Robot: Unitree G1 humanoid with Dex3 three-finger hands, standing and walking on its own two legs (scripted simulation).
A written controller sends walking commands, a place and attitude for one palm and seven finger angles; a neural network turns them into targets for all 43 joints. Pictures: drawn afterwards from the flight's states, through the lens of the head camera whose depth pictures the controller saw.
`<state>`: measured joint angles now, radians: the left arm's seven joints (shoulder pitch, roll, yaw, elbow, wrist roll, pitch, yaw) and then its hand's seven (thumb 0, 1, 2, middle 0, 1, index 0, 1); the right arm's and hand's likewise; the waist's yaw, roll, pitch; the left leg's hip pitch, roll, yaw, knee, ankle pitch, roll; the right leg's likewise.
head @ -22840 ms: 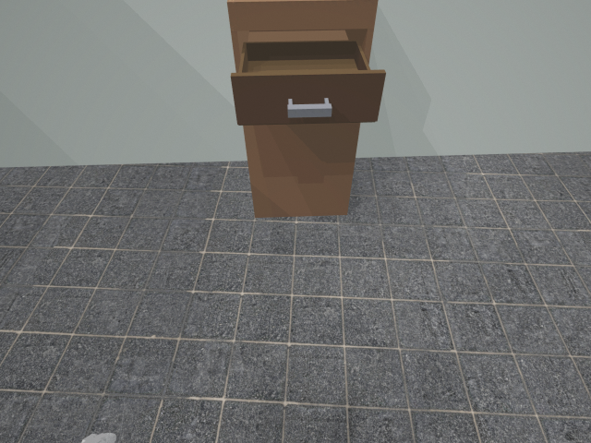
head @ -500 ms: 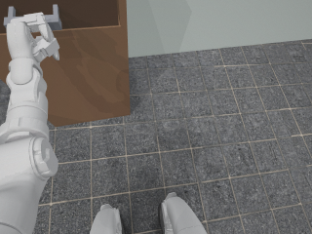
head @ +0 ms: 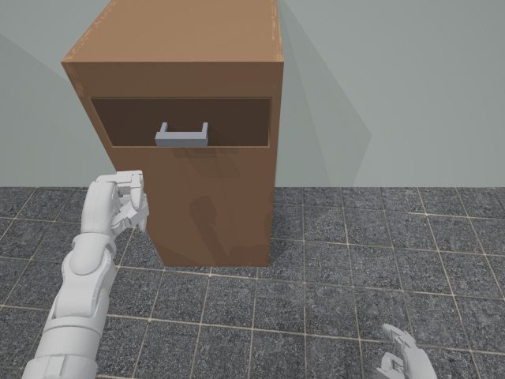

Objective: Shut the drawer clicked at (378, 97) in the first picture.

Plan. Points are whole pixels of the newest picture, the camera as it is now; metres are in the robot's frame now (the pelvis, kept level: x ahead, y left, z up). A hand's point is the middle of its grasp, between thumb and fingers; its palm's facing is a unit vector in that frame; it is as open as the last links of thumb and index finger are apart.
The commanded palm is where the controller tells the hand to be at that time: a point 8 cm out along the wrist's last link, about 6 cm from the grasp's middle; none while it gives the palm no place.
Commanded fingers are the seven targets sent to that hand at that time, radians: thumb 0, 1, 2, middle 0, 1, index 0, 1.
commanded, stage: draw the hand back to the body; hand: left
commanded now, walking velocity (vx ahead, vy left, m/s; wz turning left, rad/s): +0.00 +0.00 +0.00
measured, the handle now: (183, 133) +0.62 +0.19 +0.02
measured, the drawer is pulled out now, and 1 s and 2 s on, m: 0.00 0.00 0.00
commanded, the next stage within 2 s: step back with the hand held close in 0.78 s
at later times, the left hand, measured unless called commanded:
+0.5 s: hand (54, 280) +0.20 +0.22 +0.17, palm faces +0.36 -0.87 -0.34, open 3.2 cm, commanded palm +0.15 +0.27 +0.18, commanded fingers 0.00 0.90 0.90 -1.40 -1.60 -1.40 -1.60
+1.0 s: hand (6, 310) +0.16 +0.24 +0.19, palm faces +0.41 -0.81 -0.42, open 3.2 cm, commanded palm +0.11 +0.27 +0.20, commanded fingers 0.00 0.90 0.90 -1.40 -1.60 -1.40 -1.60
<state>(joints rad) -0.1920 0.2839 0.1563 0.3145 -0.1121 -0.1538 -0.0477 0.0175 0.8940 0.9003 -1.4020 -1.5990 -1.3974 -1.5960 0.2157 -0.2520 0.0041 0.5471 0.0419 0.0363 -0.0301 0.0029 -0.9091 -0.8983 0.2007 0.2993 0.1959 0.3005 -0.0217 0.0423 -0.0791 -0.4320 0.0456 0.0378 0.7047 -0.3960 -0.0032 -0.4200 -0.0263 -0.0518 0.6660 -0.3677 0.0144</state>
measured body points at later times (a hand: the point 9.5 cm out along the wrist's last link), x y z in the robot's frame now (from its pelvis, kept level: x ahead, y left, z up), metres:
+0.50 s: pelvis -0.01 -0.01 +0.02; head -0.03 -0.04 +0.47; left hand +0.18 +0.27 +0.19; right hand +0.18 -0.22 -0.06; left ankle -0.03 +0.12 -0.72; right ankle -0.02 -0.13 -0.72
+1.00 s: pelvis -0.02 -0.01 +0.02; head -0.04 -0.03 +0.47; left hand +0.14 +0.28 +0.21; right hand +0.17 -0.22 -0.06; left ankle -0.03 +0.12 -0.72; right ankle -0.02 -0.13 -0.72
